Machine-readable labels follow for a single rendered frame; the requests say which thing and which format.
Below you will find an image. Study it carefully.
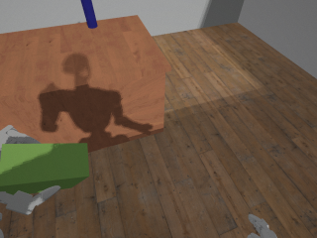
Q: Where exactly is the sponge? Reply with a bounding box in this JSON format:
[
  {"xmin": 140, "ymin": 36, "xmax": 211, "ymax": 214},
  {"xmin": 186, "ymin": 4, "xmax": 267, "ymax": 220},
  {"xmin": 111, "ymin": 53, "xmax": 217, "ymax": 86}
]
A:
[{"xmin": 0, "ymin": 143, "xmax": 89, "ymax": 195}]

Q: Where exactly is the table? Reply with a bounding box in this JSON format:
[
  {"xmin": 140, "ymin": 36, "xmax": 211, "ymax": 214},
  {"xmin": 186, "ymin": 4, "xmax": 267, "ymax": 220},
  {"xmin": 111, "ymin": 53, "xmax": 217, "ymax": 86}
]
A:
[{"xmin": 0, "ymin": 15, "xmax": 171, "ymax": 153}]

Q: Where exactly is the robot right hand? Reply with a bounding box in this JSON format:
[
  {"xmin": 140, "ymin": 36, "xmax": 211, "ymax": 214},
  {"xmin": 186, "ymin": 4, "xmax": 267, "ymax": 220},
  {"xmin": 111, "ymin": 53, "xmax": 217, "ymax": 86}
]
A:
[{"xmin": 247, "ymin": 214, "xmax": 277, "ymax": 238}]

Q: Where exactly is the robot left hand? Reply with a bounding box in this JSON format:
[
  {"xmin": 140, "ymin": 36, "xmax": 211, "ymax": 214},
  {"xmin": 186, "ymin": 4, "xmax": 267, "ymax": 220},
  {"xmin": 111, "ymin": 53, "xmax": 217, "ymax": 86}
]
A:
[{"xmin": 0, "ymin": 125, "xmax": 60, "ymax": 215}]

